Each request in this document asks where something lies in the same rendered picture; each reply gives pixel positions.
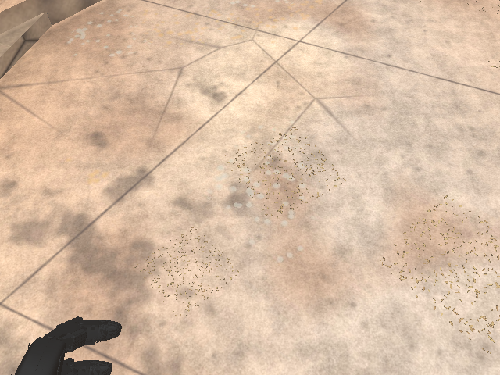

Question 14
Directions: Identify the robot left hand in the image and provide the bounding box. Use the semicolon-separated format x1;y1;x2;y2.
11;316;122;375

